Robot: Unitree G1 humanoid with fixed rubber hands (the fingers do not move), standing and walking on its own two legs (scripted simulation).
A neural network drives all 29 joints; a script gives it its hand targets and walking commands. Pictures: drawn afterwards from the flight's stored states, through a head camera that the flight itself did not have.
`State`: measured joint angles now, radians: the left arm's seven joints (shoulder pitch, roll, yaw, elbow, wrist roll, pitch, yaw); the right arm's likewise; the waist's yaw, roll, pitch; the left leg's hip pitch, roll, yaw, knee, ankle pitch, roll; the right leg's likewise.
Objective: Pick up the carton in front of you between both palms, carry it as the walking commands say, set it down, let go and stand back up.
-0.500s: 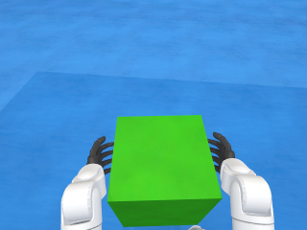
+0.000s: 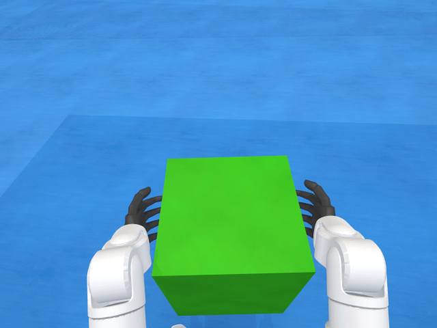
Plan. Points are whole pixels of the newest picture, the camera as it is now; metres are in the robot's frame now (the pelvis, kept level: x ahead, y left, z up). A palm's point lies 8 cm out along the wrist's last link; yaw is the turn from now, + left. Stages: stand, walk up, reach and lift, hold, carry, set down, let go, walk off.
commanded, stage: carry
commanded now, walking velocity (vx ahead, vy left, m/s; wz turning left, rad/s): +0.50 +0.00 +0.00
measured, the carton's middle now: (228, 240) +0.28 +0.00 +0.01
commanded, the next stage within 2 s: none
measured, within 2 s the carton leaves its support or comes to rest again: neither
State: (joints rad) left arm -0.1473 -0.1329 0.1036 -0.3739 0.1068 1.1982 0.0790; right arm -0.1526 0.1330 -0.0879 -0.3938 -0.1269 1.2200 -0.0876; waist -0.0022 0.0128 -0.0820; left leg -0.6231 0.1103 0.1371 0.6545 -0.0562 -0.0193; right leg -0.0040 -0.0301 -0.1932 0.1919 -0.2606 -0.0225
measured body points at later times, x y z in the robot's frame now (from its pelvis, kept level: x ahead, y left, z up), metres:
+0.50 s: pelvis +0.34 +0.03 +0.00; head +0.35 +0.05 +0.45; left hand +0.62 +0.18 +0.07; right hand +0.61 -0.13 +0.08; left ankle +0.24 +0.11 -0.75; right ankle +0.47 -0.12 -0.70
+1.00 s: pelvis +0.68 -0.01 +0.00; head +0.69 -0.03 +0.45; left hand +0.96 +0.14 +0.09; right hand +0.96 -0.17 +0.08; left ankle +0.80 +0.14 -0.70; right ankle +0.59 -0.09 -0.75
